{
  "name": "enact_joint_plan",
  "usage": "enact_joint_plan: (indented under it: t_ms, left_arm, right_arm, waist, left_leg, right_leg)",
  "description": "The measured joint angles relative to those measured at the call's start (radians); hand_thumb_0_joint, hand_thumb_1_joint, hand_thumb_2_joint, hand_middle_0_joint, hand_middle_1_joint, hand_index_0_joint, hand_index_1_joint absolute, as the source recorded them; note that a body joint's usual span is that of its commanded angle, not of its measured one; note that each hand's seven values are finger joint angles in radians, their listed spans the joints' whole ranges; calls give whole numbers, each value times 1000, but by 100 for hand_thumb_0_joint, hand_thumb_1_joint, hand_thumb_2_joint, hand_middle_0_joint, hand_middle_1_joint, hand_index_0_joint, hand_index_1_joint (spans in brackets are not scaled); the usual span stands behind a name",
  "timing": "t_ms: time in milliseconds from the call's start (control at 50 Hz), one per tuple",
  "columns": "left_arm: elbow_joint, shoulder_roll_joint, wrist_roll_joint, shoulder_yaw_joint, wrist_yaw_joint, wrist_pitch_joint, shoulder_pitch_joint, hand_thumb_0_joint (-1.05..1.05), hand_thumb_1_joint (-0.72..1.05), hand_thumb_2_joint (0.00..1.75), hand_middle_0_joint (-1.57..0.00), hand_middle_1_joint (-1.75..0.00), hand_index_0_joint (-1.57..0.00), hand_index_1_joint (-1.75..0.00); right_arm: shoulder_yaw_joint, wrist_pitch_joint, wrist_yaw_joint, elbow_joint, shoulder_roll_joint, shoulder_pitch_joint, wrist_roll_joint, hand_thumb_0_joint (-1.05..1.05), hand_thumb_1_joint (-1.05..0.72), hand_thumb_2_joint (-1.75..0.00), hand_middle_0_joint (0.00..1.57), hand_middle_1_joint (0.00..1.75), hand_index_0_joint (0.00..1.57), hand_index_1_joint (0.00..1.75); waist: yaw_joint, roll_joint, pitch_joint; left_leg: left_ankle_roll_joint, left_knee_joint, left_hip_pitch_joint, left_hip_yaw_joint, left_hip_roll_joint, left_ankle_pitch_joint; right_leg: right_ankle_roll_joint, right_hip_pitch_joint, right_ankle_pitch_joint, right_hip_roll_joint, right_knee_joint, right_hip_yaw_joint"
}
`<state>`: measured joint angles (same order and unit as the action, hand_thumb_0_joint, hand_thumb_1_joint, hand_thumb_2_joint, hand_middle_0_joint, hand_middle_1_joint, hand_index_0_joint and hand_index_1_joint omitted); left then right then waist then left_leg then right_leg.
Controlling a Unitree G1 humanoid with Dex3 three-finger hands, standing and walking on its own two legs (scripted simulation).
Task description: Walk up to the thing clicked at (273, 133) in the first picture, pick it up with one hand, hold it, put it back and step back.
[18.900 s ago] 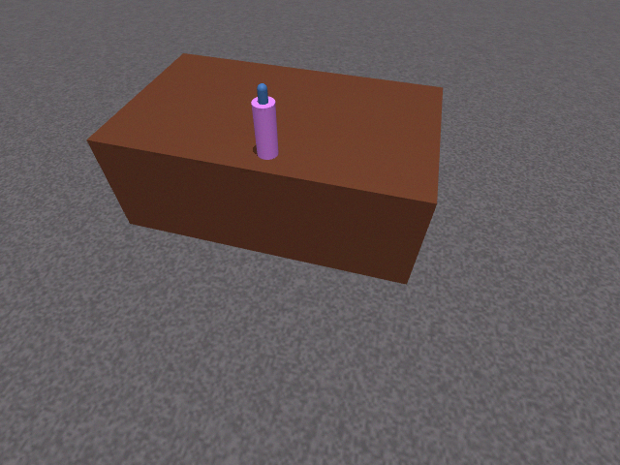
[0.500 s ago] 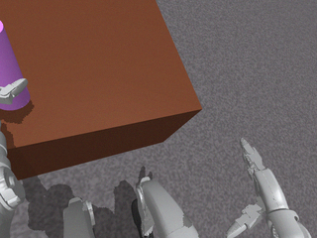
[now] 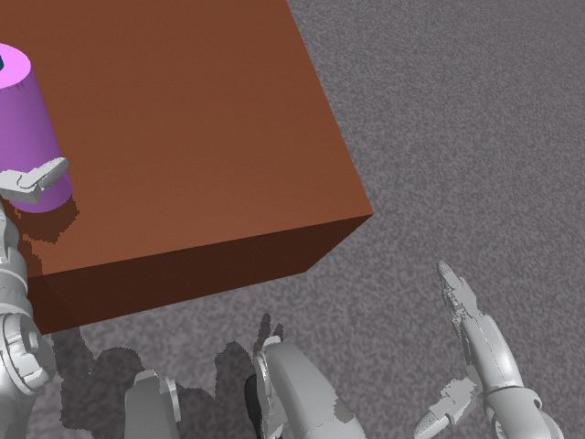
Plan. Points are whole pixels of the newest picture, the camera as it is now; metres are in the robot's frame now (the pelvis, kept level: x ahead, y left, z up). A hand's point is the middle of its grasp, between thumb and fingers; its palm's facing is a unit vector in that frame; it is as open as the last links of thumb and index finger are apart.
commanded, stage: lift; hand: left
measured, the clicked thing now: (8, 120) +0.53 +0.21 +0.03
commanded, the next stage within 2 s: hold in 1.44 s
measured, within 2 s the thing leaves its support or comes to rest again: neither
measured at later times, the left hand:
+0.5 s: hand (1, 151) +0.49 +0.22 +0.03, palm faces +0.25 -0.97 -0.02, open 11.0 cm
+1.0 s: hand out of the picture +0.40 +0.20 +0.10, palm faces +0.22 -0.98 -0.02, open 11.0 cm
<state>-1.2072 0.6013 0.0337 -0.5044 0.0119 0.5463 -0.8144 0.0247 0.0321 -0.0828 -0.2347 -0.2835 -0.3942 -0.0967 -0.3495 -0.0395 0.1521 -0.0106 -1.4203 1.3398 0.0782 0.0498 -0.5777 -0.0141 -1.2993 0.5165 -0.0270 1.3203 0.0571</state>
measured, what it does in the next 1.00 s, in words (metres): rises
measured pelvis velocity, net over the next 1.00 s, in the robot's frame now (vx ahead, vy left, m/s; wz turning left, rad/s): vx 0.02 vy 0.00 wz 0.04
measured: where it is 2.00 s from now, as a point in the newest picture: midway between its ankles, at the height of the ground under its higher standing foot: outside the picture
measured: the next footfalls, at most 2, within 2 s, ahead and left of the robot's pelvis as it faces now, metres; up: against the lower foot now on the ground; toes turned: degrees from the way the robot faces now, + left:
none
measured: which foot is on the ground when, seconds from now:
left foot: down 0.00-1.00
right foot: down 0.00-1.00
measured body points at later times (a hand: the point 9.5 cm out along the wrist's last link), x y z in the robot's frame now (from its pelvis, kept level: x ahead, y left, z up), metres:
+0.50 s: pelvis +0.01 +0.00 +0.03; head +0.14 +0.06 +0.45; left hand +0.47 +0.27 +0.04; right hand +0.17 -0.26 +0.07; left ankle +0.03 +0.12 -0.59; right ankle +0.05 -0.13 -0.59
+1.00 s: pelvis +0.02 +0.00 +0.07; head +0.09 +0.03 +0.51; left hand +0.38 +0.25 +0.10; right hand +0.19 -0.25 +0.08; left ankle +0.03 +0.12 -0.59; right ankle +0.05 -0.13 -0.59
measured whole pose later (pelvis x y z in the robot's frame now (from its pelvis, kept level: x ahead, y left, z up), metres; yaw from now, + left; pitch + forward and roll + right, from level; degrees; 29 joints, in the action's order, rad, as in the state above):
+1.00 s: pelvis +0.02 +0.00 +0.07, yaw +2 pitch +15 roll -2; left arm -0.68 0.25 -0.09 -0.25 0.03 0.40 -0.33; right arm 0.06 0.06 -0.01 -0.09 -0.24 -0.46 -0.03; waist -0.11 -0.03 0.13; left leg 0.00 -1.09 0.86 0.02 0.02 -0.49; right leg -0.02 -0.84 0.46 0.00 1.04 0.01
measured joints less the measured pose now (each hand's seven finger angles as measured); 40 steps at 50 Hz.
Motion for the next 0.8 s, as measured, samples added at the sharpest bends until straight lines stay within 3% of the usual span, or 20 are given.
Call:
enact_joint_plan:
  t_ms: [220,440,600,800]
  left_arm:
    - [-30,-17,-21,-4,-2,-8,5,1,-60,119,-73,-114,-68,-108]
    - [96,-111,-43,35,-10,-30,112,1,-60,119,-73,-115,-68,-109]
    - [207,-180,-65,87,4,-56,197,1,-60,120,-73,-114,-68,-109]
    - [359,-301,-116,170,-3,-107,361,1,-60,120,-73,-114,-68,-109]
  right_arm:
    - [3,1,6,14,2,-4,14,-1,51,-6,6,5,6,6]
    - [18,-4,17,47,6,-30,18,-1,51,-7,6,5,6,6]
    - [24,8,24,113,27,-32,24,-1,51,-7,6,5,6,6]
    - [21,24,47,152,38,-59,58,-1,53,-6,6,5,6,6]
  waist:
    - [26,23,0]
    - [66,5,8]
    - [124,27,11]
    - [209,41,12]
  left_leg:
    - [8,34,-36,-18,-2,11]
    - [5,96,-132,-20,-4,20]
    - [7,152,-228,-28,-6,28]
    - [13,251,-379,-52,-16,50]
  right_leg:
    - [-7,30,-12,2,-29,-17]
    - [-4,125,-18,5,-87,-17]
    - [-6,218,-25,8,-140,-24]
    - [-11,356,-39,19,-219,-45]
